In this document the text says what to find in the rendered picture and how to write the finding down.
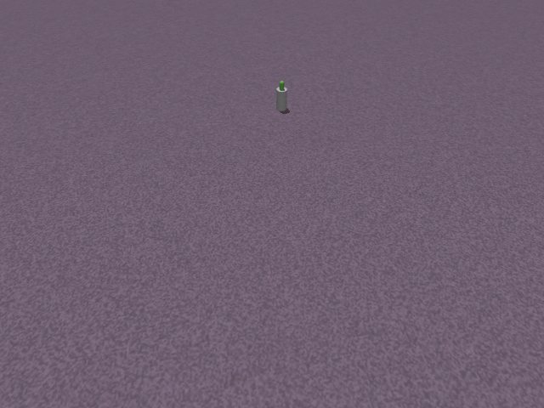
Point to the bottle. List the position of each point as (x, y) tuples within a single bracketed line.
[(281, 93)]

